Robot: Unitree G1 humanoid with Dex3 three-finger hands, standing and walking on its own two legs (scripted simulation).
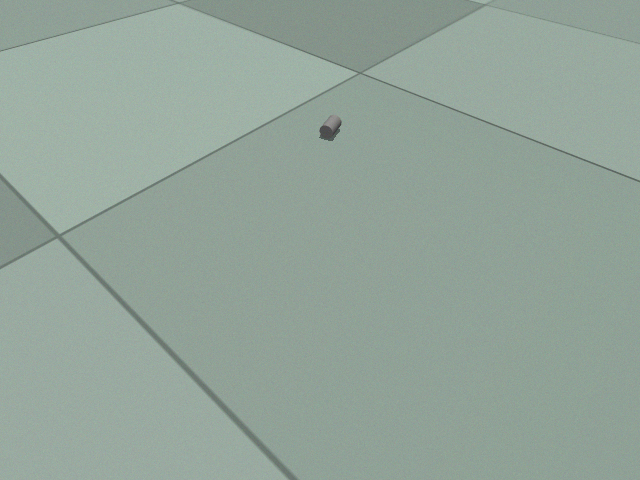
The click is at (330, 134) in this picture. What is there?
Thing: lying can
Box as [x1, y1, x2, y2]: [320, 115, 341, 138]
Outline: 336,115 331,115 320,127 320,133 322,136 329,138 340,125 340,119
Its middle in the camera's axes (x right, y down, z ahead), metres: +0.04 -0.64 +2.24
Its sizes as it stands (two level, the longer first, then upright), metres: 0.130 0.083 0.083
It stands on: the floor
